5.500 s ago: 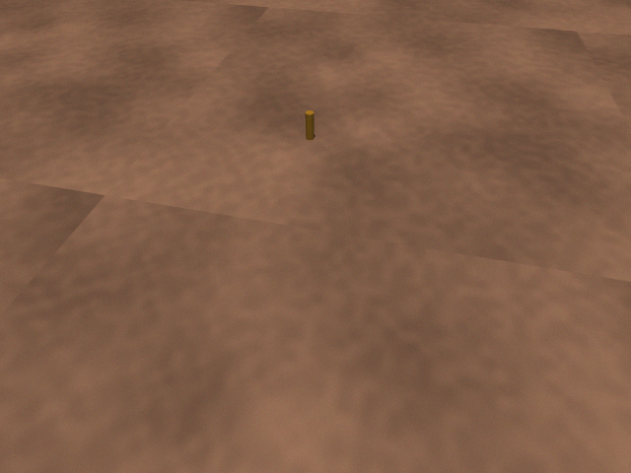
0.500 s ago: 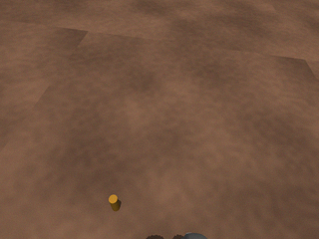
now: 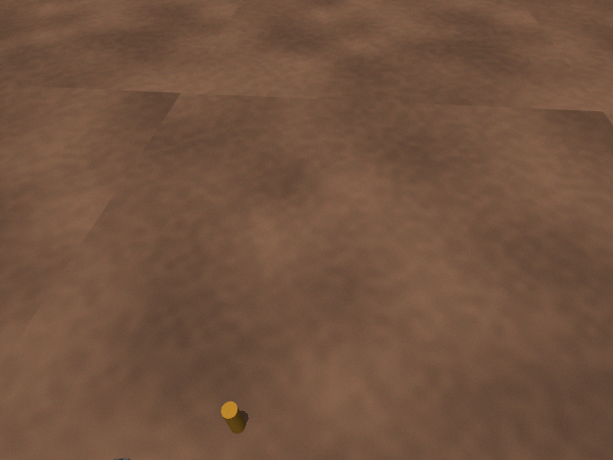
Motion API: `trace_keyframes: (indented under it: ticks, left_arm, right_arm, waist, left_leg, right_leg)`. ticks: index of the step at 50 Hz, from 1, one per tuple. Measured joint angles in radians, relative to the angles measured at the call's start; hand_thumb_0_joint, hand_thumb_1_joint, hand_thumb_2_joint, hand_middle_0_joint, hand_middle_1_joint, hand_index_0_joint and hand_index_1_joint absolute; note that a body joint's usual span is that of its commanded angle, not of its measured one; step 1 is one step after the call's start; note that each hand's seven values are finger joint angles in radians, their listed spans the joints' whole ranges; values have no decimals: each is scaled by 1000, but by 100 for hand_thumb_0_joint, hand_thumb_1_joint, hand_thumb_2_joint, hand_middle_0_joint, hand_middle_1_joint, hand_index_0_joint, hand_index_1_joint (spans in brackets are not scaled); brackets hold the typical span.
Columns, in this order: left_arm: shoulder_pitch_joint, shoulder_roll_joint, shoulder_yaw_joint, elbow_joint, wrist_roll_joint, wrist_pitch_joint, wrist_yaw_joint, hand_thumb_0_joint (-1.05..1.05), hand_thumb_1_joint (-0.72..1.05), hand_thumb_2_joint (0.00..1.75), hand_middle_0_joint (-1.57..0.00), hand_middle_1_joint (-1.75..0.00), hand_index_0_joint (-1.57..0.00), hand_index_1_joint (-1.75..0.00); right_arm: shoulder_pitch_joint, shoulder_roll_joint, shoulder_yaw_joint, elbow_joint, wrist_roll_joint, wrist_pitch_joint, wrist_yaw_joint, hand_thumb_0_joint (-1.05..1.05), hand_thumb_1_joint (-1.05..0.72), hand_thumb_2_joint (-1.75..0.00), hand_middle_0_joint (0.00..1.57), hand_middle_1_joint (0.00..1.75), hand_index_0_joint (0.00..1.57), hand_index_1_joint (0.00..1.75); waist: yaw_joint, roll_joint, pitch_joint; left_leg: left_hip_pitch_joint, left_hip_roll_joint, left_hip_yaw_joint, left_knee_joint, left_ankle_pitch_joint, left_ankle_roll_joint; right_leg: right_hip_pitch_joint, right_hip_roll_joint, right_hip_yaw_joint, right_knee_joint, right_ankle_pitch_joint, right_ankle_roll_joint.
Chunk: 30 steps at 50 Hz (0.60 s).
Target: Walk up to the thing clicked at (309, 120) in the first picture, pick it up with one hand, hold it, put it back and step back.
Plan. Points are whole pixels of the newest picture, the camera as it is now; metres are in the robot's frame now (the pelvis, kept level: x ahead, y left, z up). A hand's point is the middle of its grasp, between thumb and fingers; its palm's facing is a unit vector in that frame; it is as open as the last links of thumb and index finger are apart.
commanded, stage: walk up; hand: left
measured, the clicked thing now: (233, 418) +0.37 +0.24 -0.69
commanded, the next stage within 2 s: stand in 1.14 s
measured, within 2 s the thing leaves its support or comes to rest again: neither
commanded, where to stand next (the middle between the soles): +0.05 +0.02 m, yaw +1 degrees
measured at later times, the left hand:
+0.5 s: hand out of the picture +0.09 +0.27 -0.14, palm faces +0.01 -0.94 -0.34, open 7.4 cm
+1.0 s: hand out of the picture +0.10 +0.26 -0.14, palm faces +0.02 -0.94 -0.33, open 7.4 cm
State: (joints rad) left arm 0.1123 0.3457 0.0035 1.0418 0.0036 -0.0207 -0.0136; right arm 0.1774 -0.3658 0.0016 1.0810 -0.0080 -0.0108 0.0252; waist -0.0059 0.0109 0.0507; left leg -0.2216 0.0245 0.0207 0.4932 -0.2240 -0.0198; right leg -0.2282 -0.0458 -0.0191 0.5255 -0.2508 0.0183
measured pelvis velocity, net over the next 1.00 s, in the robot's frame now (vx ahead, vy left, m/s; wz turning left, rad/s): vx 0.03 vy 0.01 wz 0.02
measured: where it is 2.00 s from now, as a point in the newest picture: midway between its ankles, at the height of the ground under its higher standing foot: outside the picture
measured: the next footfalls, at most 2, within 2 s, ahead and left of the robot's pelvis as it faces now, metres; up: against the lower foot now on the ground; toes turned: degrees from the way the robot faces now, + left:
none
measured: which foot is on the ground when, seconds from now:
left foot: down 0.00-1.00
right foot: down 0.00-1.00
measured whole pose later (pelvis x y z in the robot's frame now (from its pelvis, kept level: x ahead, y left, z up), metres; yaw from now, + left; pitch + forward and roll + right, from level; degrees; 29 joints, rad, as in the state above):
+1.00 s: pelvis +0.03 +0.01 +0.01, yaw +1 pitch -3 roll +0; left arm 0.08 0.34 0.01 1.16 0.01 -0.01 -0.01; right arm 0.09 -0.35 -0.01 1.16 -0.01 0.00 0.01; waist 0.00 0.00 0.04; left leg -0.12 0.01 0.01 0.35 -0.19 -0.01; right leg -0.09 -0.05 -0.04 0.33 -0.19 0.04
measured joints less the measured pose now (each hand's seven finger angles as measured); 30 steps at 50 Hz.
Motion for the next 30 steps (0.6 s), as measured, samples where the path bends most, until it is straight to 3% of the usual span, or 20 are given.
trace_keyframes:
  ticks: [14, 30]
  left_arm:
    - [-67, 16, 0, 76, -5, 11, -1, 1, 90, 90, -20, -30, -21, -30]
    - [-23, 10, 4, 138, 2, 13, 2, 1, 90, 90, -20, -30, -21, -30]
  right_arm:
    - [-53, -5, -6, 64, -3, -10, -16, 1, -90, -90, 20, 30, 20, 30]
    - [-108, 13, -7, 69, 1, 1, -11, 1, -90, -90, 20, 30, 20, 30]
  waist:
    - [-10, -32, -8]
    - [20, 2, -7]
  left_leg:
    - [52, 0, -1, -84, 26, 10]
    - [84, -10, -9, -126, 36, 14]
  right_leg:
    - [76, 2, -6, -133, 53, 13]
    - [114, -7, -15, -177, 61, 20]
